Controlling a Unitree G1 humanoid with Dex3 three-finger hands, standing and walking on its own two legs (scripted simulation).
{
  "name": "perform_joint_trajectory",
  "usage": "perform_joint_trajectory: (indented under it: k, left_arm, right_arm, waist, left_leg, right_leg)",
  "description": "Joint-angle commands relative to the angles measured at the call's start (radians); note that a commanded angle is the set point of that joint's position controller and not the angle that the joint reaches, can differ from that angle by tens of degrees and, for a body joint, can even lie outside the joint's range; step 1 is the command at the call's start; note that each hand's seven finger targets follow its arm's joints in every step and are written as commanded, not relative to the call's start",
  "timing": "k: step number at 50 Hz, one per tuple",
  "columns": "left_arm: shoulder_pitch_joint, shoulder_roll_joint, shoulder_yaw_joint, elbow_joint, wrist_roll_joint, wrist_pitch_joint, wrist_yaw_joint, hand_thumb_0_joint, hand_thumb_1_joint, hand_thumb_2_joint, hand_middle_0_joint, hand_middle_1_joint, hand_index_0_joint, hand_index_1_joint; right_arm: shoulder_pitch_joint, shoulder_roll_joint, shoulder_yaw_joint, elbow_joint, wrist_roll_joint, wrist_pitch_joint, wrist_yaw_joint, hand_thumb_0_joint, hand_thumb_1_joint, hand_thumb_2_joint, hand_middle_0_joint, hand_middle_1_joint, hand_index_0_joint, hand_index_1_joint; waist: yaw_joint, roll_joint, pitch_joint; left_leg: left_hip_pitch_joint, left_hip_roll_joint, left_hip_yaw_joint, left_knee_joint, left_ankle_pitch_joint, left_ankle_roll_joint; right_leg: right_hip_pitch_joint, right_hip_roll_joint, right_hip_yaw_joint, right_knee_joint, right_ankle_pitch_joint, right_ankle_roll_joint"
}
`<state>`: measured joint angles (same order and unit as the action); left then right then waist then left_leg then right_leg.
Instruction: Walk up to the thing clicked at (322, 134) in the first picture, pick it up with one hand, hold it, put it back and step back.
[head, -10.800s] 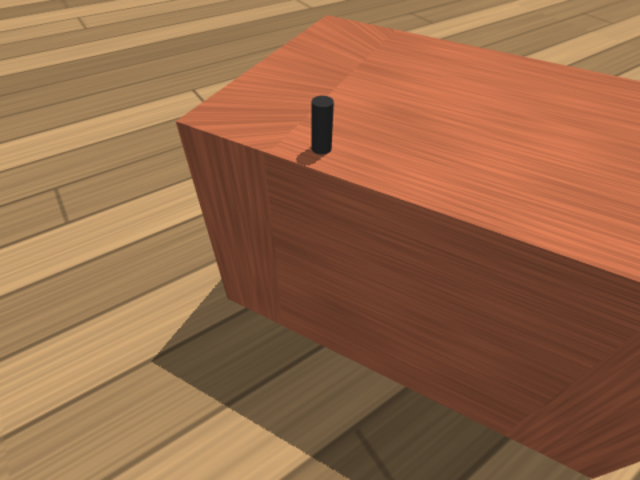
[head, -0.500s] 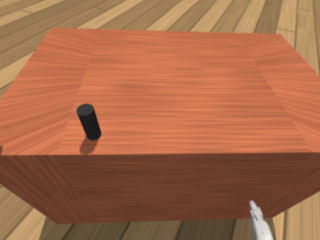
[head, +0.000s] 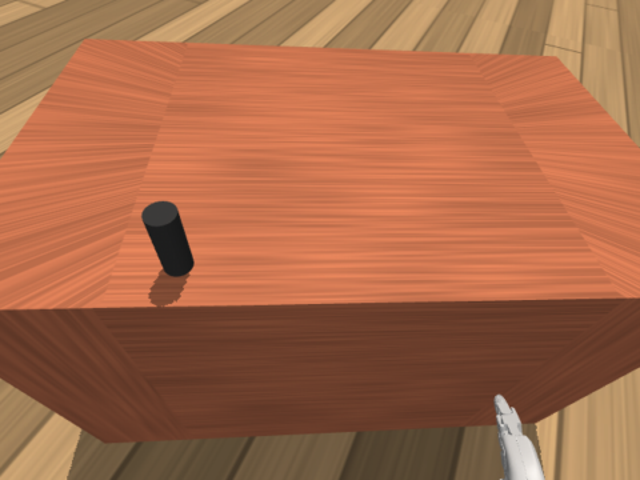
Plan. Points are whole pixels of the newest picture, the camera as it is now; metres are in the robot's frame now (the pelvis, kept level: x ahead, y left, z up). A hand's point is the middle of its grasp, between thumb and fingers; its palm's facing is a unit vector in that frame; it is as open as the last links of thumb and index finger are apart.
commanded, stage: go down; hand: left
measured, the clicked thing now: (170, 241) +0.43 +0.19 +0.04
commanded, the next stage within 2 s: approach in 0.70 s
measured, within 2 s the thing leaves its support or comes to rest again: neither
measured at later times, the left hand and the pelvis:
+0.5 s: hand out of the picture +0.37 +0.37 +0.17, palm faces +0.16 -0.99 -0.02, open 17.4 cm; pelvis +0.00 +0.00 +0.00, yaw +0 degrees
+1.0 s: hand out of the picture +0.37 +0.37 +0.15, palm faces +0.17 -0.99 -0.01, open 17.4 cm; pelvis +0.00 +0.00 -0.01, yaw +0 degrees
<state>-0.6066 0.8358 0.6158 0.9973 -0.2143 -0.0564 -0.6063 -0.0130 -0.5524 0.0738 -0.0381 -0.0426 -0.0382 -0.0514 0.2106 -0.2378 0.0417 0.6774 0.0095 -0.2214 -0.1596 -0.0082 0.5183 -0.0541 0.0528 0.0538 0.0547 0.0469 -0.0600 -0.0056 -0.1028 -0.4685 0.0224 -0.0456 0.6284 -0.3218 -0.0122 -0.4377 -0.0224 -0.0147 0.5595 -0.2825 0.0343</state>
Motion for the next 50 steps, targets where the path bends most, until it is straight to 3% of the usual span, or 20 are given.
perform_joint_trajectory:
  k: [1, 6, 11, 15, 17, 19, 22, 27, 29, 31, 32, 33, 34, 39, 40, 41, 43, 45, 48, 50]
  left_arm:
    - [-0.364, 0.412, 0.056, -0.201, -0.016, -0.062, -0.006, 0.0, -0.568, 0.077, -0.045, -0.046, -0.042, -0.054]
    - [-0.349, 0.371, 0.034, -0.195, -0.022, -0.072, -0.016, 0.0, -0.55, 0.084, -0.045, -0.05, -0.042, -0.058]
    - [-0.336, 0.429, 0.083, -0.219, -0.023, -0.069, 0.001, 0.0, -0.529, 0.079, -0.041, -0.049, -0.041, -0.054]
    - [-0.36, 0.398, 0.054, -0.292, -0.017, -0.063, 0.009, 0.0, -0.488, 0.079, -0.041, -0.043, -0.041, -0.047]
    - [-0.291, 0.404, 0.076, -0.215, -0.02, -0.048, 0.009, 0.0, -0.494, 0.074, -0.043, -0.044, -0.043, -0.047]
    - [-0.338, 0.373, 0.051, -0.248, -0.023, -0.054, 0.006, 0.0, -0.497, 0.078, -0.04, -0.046, -0.039, -0.049]
    - [-0.336, 0.355, 0.038, -0.225, -0.032, -0.055, -0.006, 0.0, -0.506, 0.068, -0.043, -0.047, -0.046, -0.047]
    - [-0.359, 0.399, 0.062, -0.282, -0.036, -0.065, -0.004, 0.0, -0.522, 0.071, -0.041, -0.051, -0.046, -0.05]
    - [-0.273, 0.389, 0.071, -0.183, -0.028, -0.05, -0.007, 0.0, -0.515, 0.073, -0.043, -0.051, -0.045, -0.052]
    - [-0.333, 0.374, 0.051, -0.244, -0.029, -0.06, -0.005, 0.0, -0.546, 0.071, -0.043, -0.054, -0.045, -0.056]
    - [-0.319, 0.389, 0.07, -0.224, -0.029, -0.062, -0.006, 0.0, -0.544, 0.082, -0.039, -0.052, -0.041, -0.056]
    - [-0.308, 0.409, 0.088, -0.223, -0.032, -0.066, -0.004, 0.0, -0.546, 0.072, -0.042, -0.052, -0.044, -0.054]
    - [-0.353, 0.423, 0.084, -0.281, -0.034, -0.069, -0.004, 0.0, -0.534, 0.07, -0.044, -0.053, -0.047, -0.055]
    - [-0.302, 0.37, 0.054, -0.241, -0.028, -0.046, -0.006, 0.0, -0.523, 0.069, -0.042, -0.047, -0.043, -0.05]
    - [-0.287, 0.396, 0.077, -0.226, -0.029, -0.049, -0.007, 0.0, -0.484, 0.149, -0.052, -0.089, -0.027, -0.118]
    - [-0.306, 0.419, 0.085, -0.246, -0.029, -0.053, -0.007, 0.0, -0.471, 0.072, -0.047, -0.056, -0.035, -0.069]
    - [-0.278, 0.391, 0.071, -0.229, -0.02, -0.052, -0.004, 0.0, -0.489, 0.062, -0.045, -0.045, -0.033, -0.058]
    - [-0.238, 0.35, 0.066, -0.172, -0.037, -0.057, -0.007, 0.0, -0.523, 0.065, -0.044, -0.049, -0.031, -0.064]
    - [-0.302, 0.253, -0.014, -0.188, -0.035, -0.078, -0.007, 0.0, -0.535, 0.054, -0.05, -0.045, -0.039, -0.059]
    - [-0.303, 0.237, -0.015, -0.157, -0.042, -0.101, -0.003, 0.0, -0.581, 0.05, -0.051, -0.046, -0.039, -0.062]
  right_arm:
    - [-0.054, -0.159, -0.065, -0.153, -0.002, -0.053, -0.018, 0.0, 0.53, -0.057, 0.049, 0.05, 0.049, 0.05]
    - [-0.032, -0.148, -0.062, -0.14, -0.004, -0.051, -0.009, 0.0, 0.536, -0.055, 0.049, 0.05, 0.049, 0.05]
    - [-0.029, -0.168, -0.066, -0.177, 0.001, -0.05, -0.014, 0.0, 0.532, -0.056, 0.049, 0.05, 0.049, 0.05]
    - [-0.028, -0.146, -0.065, -0.144, 0.003, -0.05, -0.013, 0.0, 0.536, -0.054, 0.049, 0.05, 0.049, 0.05]
    - [-0.045, -0.184, -0.09, -0.147, 0.004, -0.051, -0.017, 0.0, 0.534, -0.054, 0.049, 0.05, 0.049, 0.05]
    - [-0.066, -0.147, -0.054, -0.151, 0.003, -0.056, -0.012, 0.0, 0.534, -0.055, 0.049, 0.05, 0.049, 0.05]
    - [-0.066, -0.158, -0.062, -0.17, 0.002, -0.057, -0.018, 0.0, 0.535, -0.054, 0.049, 0.05, 0.049, 0.05]
    - [-0.025, -0.168, -0.069, -0.168, 0.001, -0.053, -0.02, 0.0, 0.538, -0.053, 0.049, 0.05, 0.05, 0.05]
    - [-0.01, -0.171, -0.071, -0.175, 0.002, -0.049, -0.021, 0.0, 0.533, -0.055, 0.049, 0.05, 0.049, 0.05]
    - [-0.001, -0.134, -0.047, -0.14, 0.0, -0.049, -0.014, 0.0, 0.531, -0.055, 0.049, 0.05, 0.049, 0.05]
    - [-0.036, -0.136, -0.045, -0.175, 0.002, -0.05, -0.013, 0.0, 0.534, -0.055, 0.049, 0.05, 0.049, 0.05]
    - [-0.037, -0.185, -0.085, -0.202, 0.0, -0.053, -0.017, 0.0, 0.531, -0.055, 0.049, 0.05, 0.049, 0.05]
    - [-0.027, -0.154, -0.059, -0.18, 0.002, -0.051, -0.016, 0.0, 0.534, -0.054, 0.049, 0.05, 0.049, 0.05]
    - [-0.006, -0.157, -0.065, -0.161, 0.0, -0.047, -0.016, 0.0, 0.533, -0.055, 0.049, 0.05, 0.049, 0.05]
    - [-0.004, -0.15, -0.06, -0.143, 0.0, -0.045, -0.014, 0.0, 0.539, -0.053, 0.049, 0.05, 0.049, 0.05]
    - [-0.027, -0.158, -0.062, -0.172, 0.0, -0.048, -0.015, 0.0, 0.558, -0.048, 0.048, 0.051, 0.049, 0.051]
    - [-0.038, -0.127, -0.035, -0.197, 0.0, -0.047, -0.014, 0.0, 0.55, -0.049, 0.049, 0.051, 0.049, 0.051]
    - [-0.018, -0.146, -0.052, -0.192, 0.002, -0.042, -0.014, 0.0, 0.548, -0.05, 0.048, 0.051, 0.049, 0.051]
    - [-0.014, -0.121, -0.035, -0.182, -0.004, -0.05, -0.009, 0.0, 0.555, -0.048, 0.048, 0.051, 0.049, 0.051]
    - [-0.031, -0.163, -0.062, -0.229, -0.008, -0.058, -0.007, 0.0, 0.551, -0.049, 0.048, 0.051, 0.049, 0.051]
  waist:
    - [0.003, 0.154, -0.33]
    - [0.007, 0.188, -0.301]
    - [0.017, 0.182, -0.334]
    - [0.03, 0.235, -0.323]
    - [0.021, 0.194, -0.289]
    - [0.024, 0.182, -0.29]
    - [0.002, 0.156, -0.283]
    - [0.019, 0.178, -0.333]
    - [0.012, 0.153, -0.312]
    - [0.017, 0.175, -0.289]
    - [0.021, 0.139, -0.305]
    - [0.014, 0.136, -0.317]
    - [0.028, 0.183, -0.332]
    - [0.019, 0.178, -0.303]
    - [0.025, 0.181, -0.296]
    - [0.026, 0.177, -0.297]
    - [0.028, 0.135, -0.297]
    - [0.011, 0.104, -0.253]
    - [-0.01, 0.143, -0.257]
    - [-0.031, 0.129, -0.276]
  left_leg:
    - [0.233, -0.025, 0.02, -0.04, 0.403, 0.027]
    - [0.228, -0.017, 0.014, -0.042, 0.375, 0.016]
    - [0.232, -0.019, 0.015, -0.04, 0.363, 0.018]
    - [0.237, -0.018, 0.014, -0.049, 0.357, 0.01]
    - [0.217, -0.013, 0.009, -0.057, 0.331, 0.01]
    - [0.208, -0.011, 0.009, -0.053, 0.329, 0.012]
    - [0.207, -0.017, 0.016, -0.044, 0.314, 0.02]
    - [0.225, -0.024, 0.021, -0.033, 0.334, 0.02]
    - [0.226, -0.022, 0.018, -0.028, 0.357, 0.021]
    - [0.208, -0.022, 0.018, -0.023, 0.373, 0.019]
    - [0.195, -0.025, 0.02, -0.016, 0.364, 0.025]
    - [0.194, -0.025, 0.019, -0.019, 0.359, 0.023]
    - [0.198, -0.029, 0.023, -0.015, 0.364, 0.022]
    - [0.213, -0.021, 0.016, -0.016, 0.409, 0.019]
    - [0.205, -0.022, 0.018, -0.012, 0.403, 0.019]
    - [0.195, -0.025, 0.021, -0.01, 0.387, 0.022]
    - [0.165, -0.028, 0.022, -0.013, 0.363, 0.029]
    - [0.137, -0.028, 0.024, -0.016, 0.326, 0.031]
    - [0.17, -0.024, 0.023, 0.002, 0.317, 0.031]
    - [0.177, -0.014, 0.01, 0.014, 0.295, 0.026]
  right_leg:
    - [0.069, 0.021, -0.031, -0.035, 0.309, -0.037]
    - [0.009, 0.028, -0.039, -0.022, 0.255, -0.047]
    - [0.041, 0.028, -0.035, -0.028, 0.245, -0.044]
    - [0.021, 0.03, -0.037, -0.026, 0.227, -0.05]
    - [0.016, 0.034, -0.041, -0.031, 0.202, -0.05]
    - [0.019, 0.034, -0.041, -0.025, 0.203, -0.05]
    - [0.014, 0.031, -0.036, -0.028, 0.21, -0.042]
    - [0.039, 0.027, -0.032, -0.019, 0.233, -0.042]
    - [0.022, 0.027, -0.033, -0.019, 0.239, -0.041]
    - [0.007, 0.028, -0.035, -0.008, 0.252, -0.043]
    - [0.022, 0.025, -0.032, -0.012, 0.253, -0.038]
    - [0.034, 0.025, -0.03, -0.008, 0.254, -0.038]
    - [0.049, 0.021, -0.028, -0.004, 0.262, -0.039]
    - [0.024, 0.027, -0.035, -0.002, 0.279, -0.043]
    - [0.017, 0.025, -0.033, -0.003, 0.27, -0.043]
    - [0.024, 0.024, -0.031, -0.005, 0.265, -0.041]
    - [0.046, 0.024, -0.032, -0.003, 0.265, -0.036]
    - [0.026, 0.025, -0.03, 0.0, 0.238, -0.036]
    - [-0.051, 0.026, -0.03, 0.017, 0.222, -0.038]
    - [-0.09, 0.031, -0.039, 0.034, 0.186, -0.038]
